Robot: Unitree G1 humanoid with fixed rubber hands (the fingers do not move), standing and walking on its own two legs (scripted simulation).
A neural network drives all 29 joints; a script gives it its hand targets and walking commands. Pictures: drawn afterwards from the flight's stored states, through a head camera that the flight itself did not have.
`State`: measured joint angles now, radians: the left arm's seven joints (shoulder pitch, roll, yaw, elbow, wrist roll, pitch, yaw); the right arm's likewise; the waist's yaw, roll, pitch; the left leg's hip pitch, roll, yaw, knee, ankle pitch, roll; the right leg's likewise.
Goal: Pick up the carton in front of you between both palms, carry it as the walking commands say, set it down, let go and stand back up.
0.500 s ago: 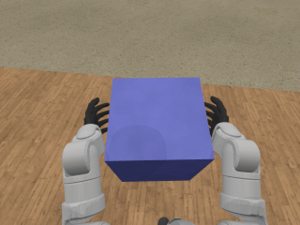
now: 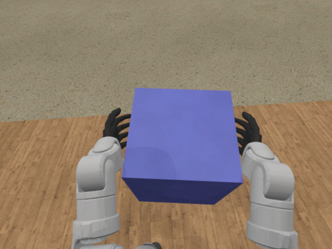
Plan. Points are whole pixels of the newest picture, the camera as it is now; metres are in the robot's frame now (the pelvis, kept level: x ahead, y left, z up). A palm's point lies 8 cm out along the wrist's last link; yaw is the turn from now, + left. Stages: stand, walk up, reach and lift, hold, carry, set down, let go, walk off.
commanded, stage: carry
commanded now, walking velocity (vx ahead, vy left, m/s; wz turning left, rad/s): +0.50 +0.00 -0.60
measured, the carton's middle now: (179, 152) +0.34 +0.01 +0.04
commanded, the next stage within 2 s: none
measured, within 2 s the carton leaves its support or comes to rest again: neither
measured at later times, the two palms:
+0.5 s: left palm (154, 71) +0.61 +0.10 +0.09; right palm (252, 76) +0.60 -0.20 +0.09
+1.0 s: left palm (127, 51) +0.85 +0.25 +0.02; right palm (196, 43) +0.91 -0.05 +0.02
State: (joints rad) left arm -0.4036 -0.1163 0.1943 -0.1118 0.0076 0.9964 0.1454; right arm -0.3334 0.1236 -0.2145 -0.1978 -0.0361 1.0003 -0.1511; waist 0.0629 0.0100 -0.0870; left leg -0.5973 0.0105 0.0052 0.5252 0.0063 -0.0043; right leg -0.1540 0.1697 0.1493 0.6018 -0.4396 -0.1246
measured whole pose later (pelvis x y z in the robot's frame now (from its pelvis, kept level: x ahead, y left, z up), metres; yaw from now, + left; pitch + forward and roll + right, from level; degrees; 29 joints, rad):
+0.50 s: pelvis +0.28 -0.02 -0.03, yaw -1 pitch +5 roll +0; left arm -0.41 -0.15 0.23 -0.07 0.09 1.01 0.17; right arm -0.45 0.05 -0.20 -0.02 0.03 1.01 -0.16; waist -0.05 0.02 -0.11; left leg -0.32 0.00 0.01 0.92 -0.49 0.03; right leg -0.46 -0.01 -0.12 0.58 -0.11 -0.07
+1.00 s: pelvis +0.57 +0.03 -0.06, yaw +16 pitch +3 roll +1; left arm -0.39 -0.10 0.24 -0.05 0.02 1.02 0.15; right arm -0.40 0.13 -0.22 -0.05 -0.05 1.03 -0.15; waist -0.06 -0.01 -0.02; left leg -0.46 -0.12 0.12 0.63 -0.15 0.17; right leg -0.37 -0.05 -0.03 1.37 -0.53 0.04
